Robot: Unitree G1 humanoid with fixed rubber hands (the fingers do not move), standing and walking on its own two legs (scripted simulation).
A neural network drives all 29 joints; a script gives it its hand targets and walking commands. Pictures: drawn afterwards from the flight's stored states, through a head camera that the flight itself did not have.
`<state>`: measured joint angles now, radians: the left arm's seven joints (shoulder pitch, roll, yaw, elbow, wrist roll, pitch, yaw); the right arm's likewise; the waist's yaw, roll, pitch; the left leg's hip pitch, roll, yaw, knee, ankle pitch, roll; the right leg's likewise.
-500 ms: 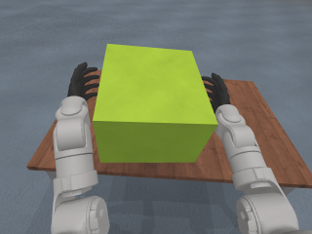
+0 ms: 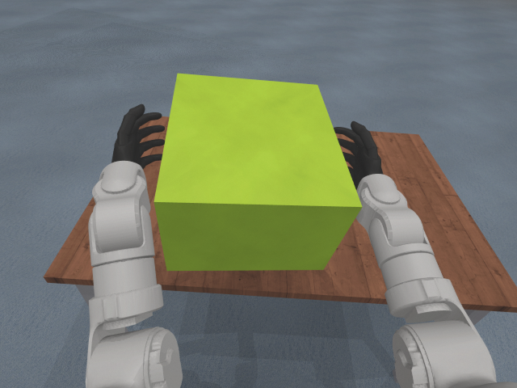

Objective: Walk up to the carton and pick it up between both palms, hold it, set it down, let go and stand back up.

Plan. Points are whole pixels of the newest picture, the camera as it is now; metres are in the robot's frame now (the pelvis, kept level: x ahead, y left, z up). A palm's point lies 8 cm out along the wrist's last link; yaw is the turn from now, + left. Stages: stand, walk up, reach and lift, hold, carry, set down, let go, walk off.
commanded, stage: hold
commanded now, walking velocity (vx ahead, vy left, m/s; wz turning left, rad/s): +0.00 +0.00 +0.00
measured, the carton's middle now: (248, 169) +0.41 +0.01 +0.14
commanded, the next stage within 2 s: none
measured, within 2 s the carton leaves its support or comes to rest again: neither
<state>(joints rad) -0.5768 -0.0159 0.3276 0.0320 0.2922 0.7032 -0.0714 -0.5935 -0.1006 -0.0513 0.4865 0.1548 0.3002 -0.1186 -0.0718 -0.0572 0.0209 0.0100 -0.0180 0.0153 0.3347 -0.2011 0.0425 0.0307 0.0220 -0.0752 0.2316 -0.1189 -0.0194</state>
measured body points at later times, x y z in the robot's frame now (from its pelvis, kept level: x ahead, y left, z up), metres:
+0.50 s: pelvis +0.00 +0.00 +0.00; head -0.05 +0.03 +0.45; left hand +0.37 +0.18 +0.21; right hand +0.37 -0.17 +0.18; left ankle +0.00 +0.09 -0.75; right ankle +0.02 -0.11 -0.75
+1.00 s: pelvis +0.00 +0.00 +0.00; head -0.05 +0.03 +0.45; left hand +0.37 +0.18 +0.21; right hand +0.37 -0.17 +0.18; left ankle +0.00 +0.09 -0.75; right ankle +0.02 -0.11 -0.75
